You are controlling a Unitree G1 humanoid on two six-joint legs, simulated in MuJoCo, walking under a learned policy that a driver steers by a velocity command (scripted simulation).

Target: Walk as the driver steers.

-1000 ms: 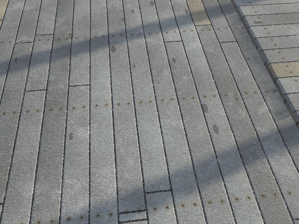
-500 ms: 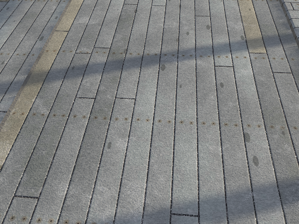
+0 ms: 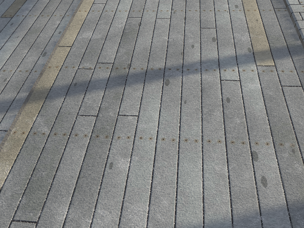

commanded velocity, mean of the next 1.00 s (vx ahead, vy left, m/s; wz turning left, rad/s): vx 0.47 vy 0.00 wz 0.00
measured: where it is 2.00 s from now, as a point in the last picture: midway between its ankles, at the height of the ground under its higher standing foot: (171, 134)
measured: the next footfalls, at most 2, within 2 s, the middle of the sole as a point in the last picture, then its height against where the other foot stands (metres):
left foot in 0.38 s outside the picture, level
right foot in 0.92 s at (196, 197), level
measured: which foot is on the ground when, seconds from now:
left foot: up 0.00-0.36, down 0.38-0.92, up 0.94-1.00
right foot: down 0.00-0.38, up 0.40-0.90, down 0.92-1.00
